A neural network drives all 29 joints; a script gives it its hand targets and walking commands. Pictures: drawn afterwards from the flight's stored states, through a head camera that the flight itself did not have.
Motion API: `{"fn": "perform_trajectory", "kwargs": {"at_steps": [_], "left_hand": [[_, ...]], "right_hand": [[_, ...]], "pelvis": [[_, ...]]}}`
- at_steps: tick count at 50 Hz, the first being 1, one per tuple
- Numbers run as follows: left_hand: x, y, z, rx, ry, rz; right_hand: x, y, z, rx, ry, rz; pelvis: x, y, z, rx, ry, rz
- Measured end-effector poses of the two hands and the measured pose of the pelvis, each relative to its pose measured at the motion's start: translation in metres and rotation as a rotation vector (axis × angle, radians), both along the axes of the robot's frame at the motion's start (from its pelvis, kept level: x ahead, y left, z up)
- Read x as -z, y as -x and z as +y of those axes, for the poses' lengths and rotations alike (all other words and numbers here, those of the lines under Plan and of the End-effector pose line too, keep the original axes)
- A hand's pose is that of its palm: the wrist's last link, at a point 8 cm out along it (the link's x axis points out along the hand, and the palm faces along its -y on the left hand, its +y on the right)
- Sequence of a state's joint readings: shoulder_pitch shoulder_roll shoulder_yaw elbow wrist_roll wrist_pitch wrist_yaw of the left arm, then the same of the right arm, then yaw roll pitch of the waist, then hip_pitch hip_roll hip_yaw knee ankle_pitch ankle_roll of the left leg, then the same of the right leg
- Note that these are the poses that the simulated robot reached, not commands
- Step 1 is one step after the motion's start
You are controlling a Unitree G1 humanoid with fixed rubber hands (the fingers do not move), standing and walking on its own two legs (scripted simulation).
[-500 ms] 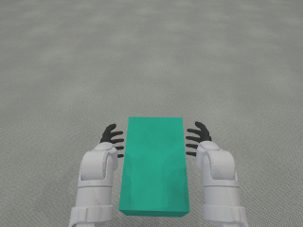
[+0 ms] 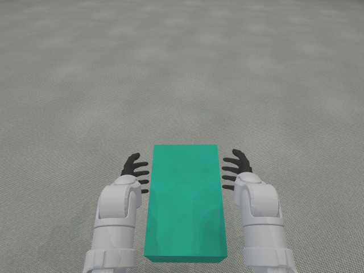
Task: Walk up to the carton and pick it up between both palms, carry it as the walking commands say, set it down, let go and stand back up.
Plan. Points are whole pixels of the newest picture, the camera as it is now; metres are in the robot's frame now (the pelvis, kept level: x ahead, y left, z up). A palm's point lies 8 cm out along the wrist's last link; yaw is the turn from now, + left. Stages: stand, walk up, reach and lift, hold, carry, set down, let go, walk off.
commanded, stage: carry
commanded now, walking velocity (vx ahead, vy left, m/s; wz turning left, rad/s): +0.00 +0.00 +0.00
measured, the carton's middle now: (185, 202) +0.32 +0.00 -0.02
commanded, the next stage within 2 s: hold in 1.42 s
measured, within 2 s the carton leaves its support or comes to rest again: neither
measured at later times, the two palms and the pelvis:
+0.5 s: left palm (127, 186) +0.31 +0.13 +0.06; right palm (240, 185) +0.31 -0.12 +0.07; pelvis +0.00 +0.01 +0.00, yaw +0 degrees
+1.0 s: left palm (120, 189) +0.30 +0.15 +0.06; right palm (234, 186) +0.30 -0.10 +0.07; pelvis +0.00 +0.02 +0.00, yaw +0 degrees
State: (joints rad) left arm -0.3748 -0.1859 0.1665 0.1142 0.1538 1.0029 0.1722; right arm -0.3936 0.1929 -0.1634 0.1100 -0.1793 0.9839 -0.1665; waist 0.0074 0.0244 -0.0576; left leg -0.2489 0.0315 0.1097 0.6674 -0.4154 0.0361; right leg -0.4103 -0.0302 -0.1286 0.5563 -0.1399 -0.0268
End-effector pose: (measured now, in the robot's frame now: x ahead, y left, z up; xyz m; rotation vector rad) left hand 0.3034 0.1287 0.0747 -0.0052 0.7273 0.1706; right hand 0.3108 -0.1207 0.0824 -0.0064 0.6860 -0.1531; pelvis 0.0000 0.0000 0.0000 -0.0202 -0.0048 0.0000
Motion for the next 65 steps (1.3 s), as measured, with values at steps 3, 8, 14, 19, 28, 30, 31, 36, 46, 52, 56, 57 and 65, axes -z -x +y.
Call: {"fn": "perform_trajectory", "kwargs": {"at_steps": [3,8,14,19,28,30,31,36,46,52,56,57,65], "left_hand": [[0.004,0.0,0.0,0.003,0.004,0.01],[0.006,0.0,0.001,0.01,0.004,0.008],[0.012,-0.001,0.003,0.011,0.003,0.01],[0.01,-0.002,0.004,0.017,0.001,-0.001],[0.015,-0.003,0.007,0.023,-0.001,-0.004],[0.015,-0.003,0.008,0.024,0.0,-0.008],[0.015,-0.003,0.008,0.025,0.002,-0.009],[0.016,-0.002,0.011,0.021,0.005,-0.012],[0.011,0.003,0.018,0.024,0.005,-0.013],[0.014,0.003,0.021,0.019,0.005,0.006],[0.015,0.003,0.022,0.023,0.004,0.008],[0.015,0.003,0.022,0.022,0.002,0.007],[0.012,0.001,0.024,0.019,-0.005,-0.009]], "right_hand": [[0.004,0.0,0.0,0.003,0.002,0.009],[0.006,0.001,0.001,0.007,0.001,0.006],[0.011,0.001,0.003,0.004,0.002,0.007],[0.011,-0.001,0.004,0.008,0.0,-0.005],[0.016,0.001,0.006,0.011,-0.002,-0.008],[0.015,0.001,0.007,0.009,-0.003,-0.013],[0.016,0.001,0.007,0.007,0.001,-0.013],[0.014,0.001,0.01,0.007,0.001,-0.017],[0.011,0.005,0.017,0.01,0.001,-0.018],[0.014,0.006,0.02,0.005,0.003,0.001],[0.014,0.004,0.021,0.007,0.005,0.003],[0.014,0.004,0.021,0.007,0.004,0.002],[0.012,0.002,0.023,0.009,-0.005,-0.015]], "pelvis": [[0.0,0.0,0.001,0.001,0.0,-0.003],[0.0,0.001,0.003,0.001,0.001,-0.005],[0.0,0.001,0.005,0.001,0.001,-0.01],[0.0,0.001,0.008,0.003,0.002,-0.005],[0.0,0.002,0.011,0.003,0.003,-0.01],[0.0,0.002,0.012,0.003,0.003,-0.01],[0.0,0.002,0.013,0.002,0.003,-0.009],[0.0,0.002,0.015,0.004,0.005,-0.009],[0.001,0.005,0.022,0.006,0.007,-0.011],[0.002,0.005,0.024,0.005,0.009,-0.016],[0.001,0.004,0.025,0.003,0.008,-0.014],[0.001,0.003,0.025,0.003,0.008,-0.013],[0.002,0.003,0.027,0.007,0.008,-0.012]]}}
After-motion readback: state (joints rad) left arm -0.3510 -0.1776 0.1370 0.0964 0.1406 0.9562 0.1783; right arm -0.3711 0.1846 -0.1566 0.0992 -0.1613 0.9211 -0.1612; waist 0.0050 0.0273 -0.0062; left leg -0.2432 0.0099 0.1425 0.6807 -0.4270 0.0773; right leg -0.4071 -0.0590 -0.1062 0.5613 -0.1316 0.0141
